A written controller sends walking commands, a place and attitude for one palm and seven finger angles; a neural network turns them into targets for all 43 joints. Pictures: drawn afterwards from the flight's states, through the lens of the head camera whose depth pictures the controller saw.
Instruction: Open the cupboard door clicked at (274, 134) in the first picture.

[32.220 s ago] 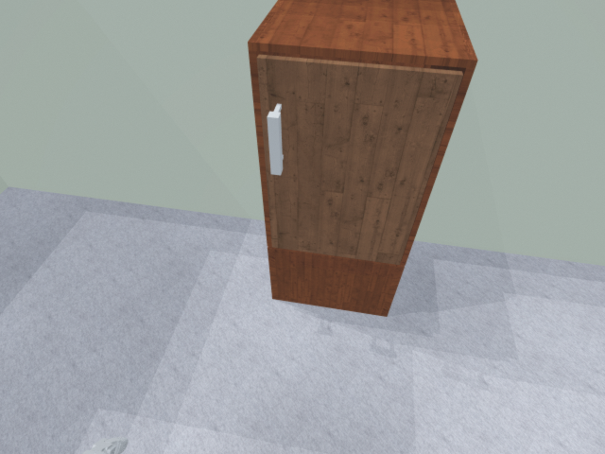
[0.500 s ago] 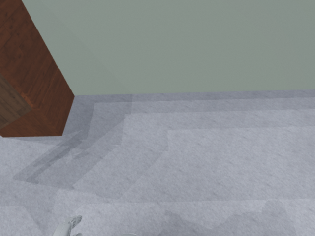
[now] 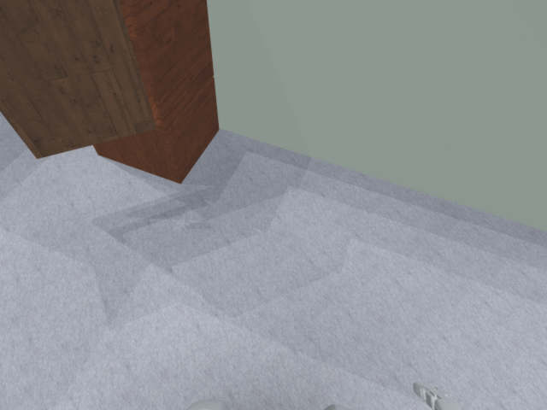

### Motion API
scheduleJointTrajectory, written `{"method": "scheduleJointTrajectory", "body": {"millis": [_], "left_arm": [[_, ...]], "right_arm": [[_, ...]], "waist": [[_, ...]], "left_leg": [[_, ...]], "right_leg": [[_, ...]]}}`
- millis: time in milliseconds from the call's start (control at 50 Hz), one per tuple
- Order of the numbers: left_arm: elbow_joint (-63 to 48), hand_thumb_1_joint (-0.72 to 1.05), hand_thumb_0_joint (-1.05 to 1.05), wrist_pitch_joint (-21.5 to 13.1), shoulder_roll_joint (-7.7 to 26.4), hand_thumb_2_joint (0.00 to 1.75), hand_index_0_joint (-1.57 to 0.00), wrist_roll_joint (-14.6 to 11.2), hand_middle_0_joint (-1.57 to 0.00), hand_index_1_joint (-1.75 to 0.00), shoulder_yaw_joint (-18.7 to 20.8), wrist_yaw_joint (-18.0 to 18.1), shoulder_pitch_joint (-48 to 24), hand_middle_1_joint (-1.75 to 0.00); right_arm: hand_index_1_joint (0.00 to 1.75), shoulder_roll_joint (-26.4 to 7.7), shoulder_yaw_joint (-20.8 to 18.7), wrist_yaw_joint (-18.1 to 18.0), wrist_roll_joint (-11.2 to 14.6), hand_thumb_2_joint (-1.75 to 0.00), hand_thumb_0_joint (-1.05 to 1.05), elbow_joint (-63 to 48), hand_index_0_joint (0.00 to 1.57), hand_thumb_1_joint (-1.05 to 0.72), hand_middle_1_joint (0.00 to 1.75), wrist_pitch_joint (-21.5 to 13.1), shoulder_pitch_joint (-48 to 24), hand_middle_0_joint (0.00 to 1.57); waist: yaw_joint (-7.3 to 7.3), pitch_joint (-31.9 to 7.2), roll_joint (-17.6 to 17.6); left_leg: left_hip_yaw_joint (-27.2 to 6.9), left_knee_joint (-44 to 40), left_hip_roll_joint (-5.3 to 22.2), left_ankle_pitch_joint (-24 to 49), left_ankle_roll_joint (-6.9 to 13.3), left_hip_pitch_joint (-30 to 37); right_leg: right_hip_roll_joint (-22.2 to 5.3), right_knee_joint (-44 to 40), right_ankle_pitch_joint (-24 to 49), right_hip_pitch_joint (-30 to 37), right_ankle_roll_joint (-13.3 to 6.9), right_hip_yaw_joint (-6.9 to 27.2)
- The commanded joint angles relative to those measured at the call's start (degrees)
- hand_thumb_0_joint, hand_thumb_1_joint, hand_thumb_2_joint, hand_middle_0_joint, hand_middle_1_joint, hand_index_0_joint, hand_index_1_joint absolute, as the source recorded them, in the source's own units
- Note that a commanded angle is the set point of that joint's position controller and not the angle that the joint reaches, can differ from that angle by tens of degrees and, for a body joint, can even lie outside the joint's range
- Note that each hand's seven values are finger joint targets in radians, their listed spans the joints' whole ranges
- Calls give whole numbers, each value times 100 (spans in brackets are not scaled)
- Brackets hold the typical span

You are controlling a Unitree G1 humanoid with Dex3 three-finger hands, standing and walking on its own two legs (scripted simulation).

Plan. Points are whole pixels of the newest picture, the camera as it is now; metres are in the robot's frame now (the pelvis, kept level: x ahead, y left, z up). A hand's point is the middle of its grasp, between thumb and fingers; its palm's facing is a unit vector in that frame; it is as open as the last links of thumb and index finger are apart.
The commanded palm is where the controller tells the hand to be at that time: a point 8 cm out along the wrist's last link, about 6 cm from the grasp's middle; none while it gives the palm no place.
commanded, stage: turn to face it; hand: left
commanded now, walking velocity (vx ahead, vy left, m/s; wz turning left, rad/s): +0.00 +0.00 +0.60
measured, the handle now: out of the picture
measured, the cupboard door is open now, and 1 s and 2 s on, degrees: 46 46 46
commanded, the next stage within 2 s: take the last steps up to it in 0.72 s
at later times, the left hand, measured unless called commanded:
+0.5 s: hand out of the picture +0.07 +0.16 -0.13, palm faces +0.25 -0.93 -0.28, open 7.4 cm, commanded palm none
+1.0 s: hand out of the picture -0.08 +0.17 -0.16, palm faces +0.51 -0.83 -0.22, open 7.4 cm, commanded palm none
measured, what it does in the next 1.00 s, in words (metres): steps on the spot, turning left: right foot, then left foot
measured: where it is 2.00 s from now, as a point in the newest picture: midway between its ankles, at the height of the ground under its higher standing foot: (215, 388)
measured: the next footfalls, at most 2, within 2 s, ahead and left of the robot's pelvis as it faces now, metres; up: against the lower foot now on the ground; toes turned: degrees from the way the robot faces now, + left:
right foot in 0.40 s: +0.07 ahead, -0.16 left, +0.00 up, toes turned +10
left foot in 0.80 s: -0.02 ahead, +0.07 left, +0.00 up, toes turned +29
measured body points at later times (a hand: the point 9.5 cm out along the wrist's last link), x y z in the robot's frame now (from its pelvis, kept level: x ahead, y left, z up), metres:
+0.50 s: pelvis +0.00 -0.06 +0.01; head +0.05 -0.08 +0.46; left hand +0.06 +0.21 -0.10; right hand +0.11 -0.30 -0.15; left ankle -0.04 +0.07 -0.65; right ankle +0.03 -0.16 -0.72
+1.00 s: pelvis -0.01 -0.03 +0.02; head +0.01 +0.00 +0.47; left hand -0.11 +0.21 -0.14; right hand +0.19 -0.19 -0.12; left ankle -0.06 +0.05 -0.72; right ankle +0.03 -0.17 -0.65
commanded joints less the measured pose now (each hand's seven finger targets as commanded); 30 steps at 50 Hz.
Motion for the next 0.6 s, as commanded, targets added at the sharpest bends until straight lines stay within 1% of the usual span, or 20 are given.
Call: {"method": "scheduleJointTrajectory", "body": {"millis": [0, 40, 80, 120, 180, 240, 280, 300, 320, 340, 360, 380, 400, 420, 440, 460, 480, 500, 540, 580], "left_arm": [[-680, 90, 0, -154, 474, 90, -20, 32, -20, -30, 116, 38, -647, -30], [-557, 90, 0, -124, 496, 90, -20, 30, -20, -30, 114, -4, -466, -30], [-497, 90, 0, -127, 476, 90, -20, 22, -20, -30, 107, -10, -356, -30], [-524, 90, 0, -125, 444, 90, -20, 23, -20, -30, 98, -8, -410, -30], [-649, 90, 0, -136, 425, 90, -20, 16, -20, -30, 76, -3, -678, -30], [-742, 90, 0, -152, 388, 90, -20, -9, -20, -30, 53, 6, -806, -30], [-741, 90, 0, -182, 392, 90, -20, -30, -20, -30, 48, 17, -648, -30], [-700, 90, 0, -201, 397, 90, -20, -39, -20, -30, 56, 22, -504, -30], [-639, 90, 0, -232, 423, 90, -20, -50, -20, -30, 76, 37, -270, -30], [-569, 90, 0, -285, 574, 90, -20, -39, -20, -30, 122, 63, 34, -30], [-521, 90, 0, -358, 1060, 90, -20, 51, -20, -30, 223, 115, 253, -30], [-546, 90, 0, -347, 1377, 90, -20, 89, -20, -30, 249, 143, 250, -30], [-587, 90, 0, -340, 1204, 90, -20, 44, -20, -30, 161, 154, 87, -30], [-660, 90, 0, -379, 785, 90, -20, 32, -20, -30, 93, 176, -338, -30], [-716, 90, 0, -353, 683, 90, -20, 6, -20, -30, 41, 147, -563, -30], [-753, 90, 0, -340, 598, 90, -20, 2, -20, -30, 22, 144, -700, -30], [-747, 90, 0, -372, 525, 90, -20, 6, -20, -30, 15, 136, -641, -30], [-725, 90, 0, -392, 523, 90, -20, 10, -20, -30, 9, 135, -514, -30], [-606, 90, 0, -408, 576, 90, -20, 25, -20, -30, 38, 137, -220, -30], [-487, 90, 0, -416, 651, 90, -20, 58, -20, -30, 79, 149, 57, -30]], "right_arm": [[30, -1244, -265, -268, -18, -90, 0, -186, 20, -90, 30, -109, 747, 20], [30, -1121, -203, -278, 4, -90, 0, -257, 20, -90, 30, -145, 546, 20], [30, -1117, -193, -276, 10, -90, 0, -252, 20, -90, 30, -173, 534, 20], [30, -1127, -209, -258, 8, -90, 0, -205, 20, -90, 30, -171, 592, 20], [30, -1139, -227, -238, -12, -90, 0, -154, 20, -90, 30, -147, 708, 20], [30, -1170, -272, -223, -30, -90, 0, -153, 20, -90, 30, -107, 687, 20], [30, -1161, -299, -218, -30, -90, 0, -202, 20, -90, 30, -81, 565, 20], [30, -1174, -311, -218, -20, -90, 0, -224, 20, -90, 30, -69, 488, 20], [30, -1131, -320, -217, 8, -90, 0, -264, 20, -90, 30, -56, 371, 20], [30, -1015, -306, -203, 51, -90, 0, -300, 20, -90, 30, -53, 268, 20], [30, -649, -269, -163, 117, -90, 0, -374, 20, -90, 30, -62, 323, 20], [30, -527, -247, -156, 96, -90, 0, -500, 20, -90, 30, -50, 235, 20], [30, -748, -273, -127, 39, -90, 0, -430, 20, -90, 30, -5, 277, 20], [30, -777, -318, -107, 9, -90, 0, -234, 20, -90, 30, 70, 454, 20], [30, -707, -320, -77, 1, -90, 0, -115, 20, -90, 30, 126, 483, 20], [30, -632, -291, -44, 10, -90, 0, -65, 20, -90, 30, 144, 602, 20], [30, -544, -249, -24, 7, -90, 0, -59, 20, -90, 30, 151, 569, 20], [30, -479, -224, -17, 19, -90, 0, -52, 20, -90, 30, 152, 521, 20], [30, -401, -184, -17, 29, -90, 0, -70, 20, -90, 30, 154, 366, 20], [30, -321, -141, -27, 44, -90, 0, -101, 20, -90, 30, 124, 187, 20]], "waist": [[-393, -1023, 1638], [-212, -938, 1184], [-126, -1023, 876], [-139, -1006, 887], [-223, -900, 1114], [-248, -903, 1274], [-184, -982, 1473], [-108, -999, 1434], [24, -1049, 1369], [193, -1128, 1017], [290, -1279, -397], [319, -1005, -1496], [194, -828, -1010], [-61, -595, -1154], [-168, -456, -958], [-265, -518, -865], [-250, -510, -828], [-213, -564, -667], [-83, -669, -588], [49, -737, -587]], "left_leg": [[-2193, -1540, 1821, 3449, 936, 1439], [-1835, -1599, 1500, 3431, 748, 1304], [-1748, -1610, 1432, 3250, 738, 1270], [-1804, -1650, 1341, 2935, 741, 1261], [-2070, -1668, 1314, 2630, 789, 1104], [-2258, -1539, 1231, 2513, 760, 904], [-2426, -1373, 1155, 2650, 722, 696], [-2436, -1259, 1085, 2642, 655, 539], [-2428, -1073, 975, 2428, 537, 203], [-2307, -748, 713, 1784, 293, -295], [-1628, 248, 88, 189, -112, -1330], [-766, 1794, -453, -1800, -428, -1752], [-1027, 2791, -109, -1671, -360, -1588], [-1145, 3246, 76, -1222, -381, -1571], [-931, 3542, 98, -825, -460, -1512], [-811, 3588, 164, -596, -501, -1463], [-701, 3509, 179, -450, -536, -1425], [-630, 3318, 167, -389, -562, -1403], [-481, 2774, 175, -452, -603, -1343], [-361, 2088, 175, -706, -617, -1220]], "right_leg": [[140, 1594, 245, -1508, 118, 976], [228, 1594, 756, -1357, 151, 1000], [275, 1398, 904, -1199, 191, 1002], [343, 1047, 933, -1123, 213, 983], [446, 455, 782, -942, 213, 986], [628, -404, 637, -484, 166, 898], [783, -1030, 653, 15, 116, 852], [857, -1412, 889, 347, 93, 797], [868, -2027, 1355, 906, 70, 792], [668, -2895, 1887, 1660, 31, 936], [-557, -3602, 1938, 2605, -294, 2123], [-1930, -3794, 2656, 2105, -974, 3224], [-1893, -3693, 2736, 1367, -1214, 2808], [-1458, -3750, 2508, 1016, -1106, 2381], [-1086, -3669, 2573, 889, -992, 1950], [-930, -3545, 2880, 918, -925, 1493], [-815, -3493, 3147, 943, -888, 1195], [-777, -3454, 3322, 1097, -875, 1061], [-826, -3389, 3533, 1415, -905, 939], [-946, -3246, 4032, 1764, -983, 933]]}}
